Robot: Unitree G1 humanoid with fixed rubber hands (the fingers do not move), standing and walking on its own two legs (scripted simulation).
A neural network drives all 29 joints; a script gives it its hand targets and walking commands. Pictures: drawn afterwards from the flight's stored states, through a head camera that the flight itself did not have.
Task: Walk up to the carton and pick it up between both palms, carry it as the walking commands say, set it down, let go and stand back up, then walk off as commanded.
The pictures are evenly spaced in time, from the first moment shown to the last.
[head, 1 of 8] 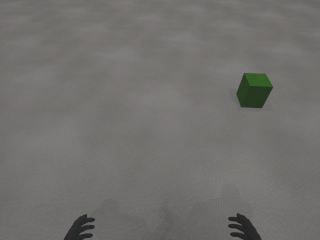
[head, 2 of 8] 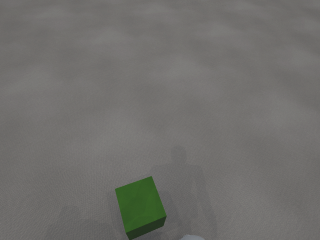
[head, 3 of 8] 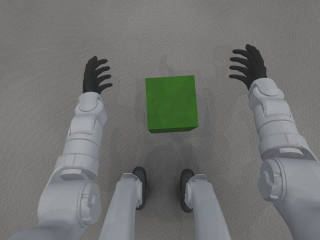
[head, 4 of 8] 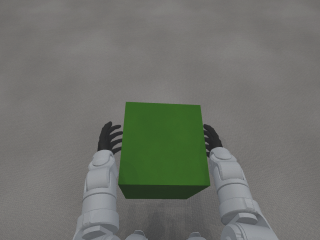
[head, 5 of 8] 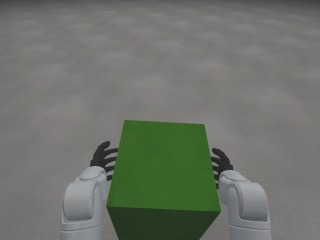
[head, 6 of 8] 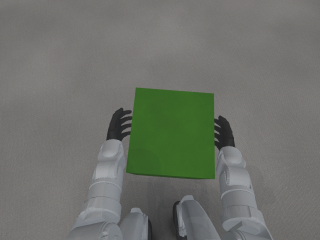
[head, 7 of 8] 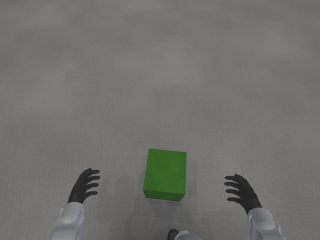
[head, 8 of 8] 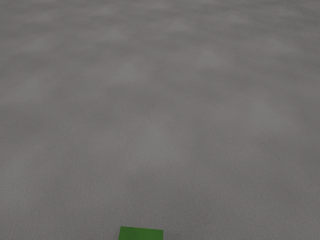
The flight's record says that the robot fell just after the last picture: no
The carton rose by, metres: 0.69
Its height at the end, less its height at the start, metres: +0.00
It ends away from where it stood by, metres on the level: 2.54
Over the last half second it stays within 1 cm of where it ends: yes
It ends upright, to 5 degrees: yes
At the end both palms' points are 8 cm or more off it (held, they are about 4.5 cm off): yes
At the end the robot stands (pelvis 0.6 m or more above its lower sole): yes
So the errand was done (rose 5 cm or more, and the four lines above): yes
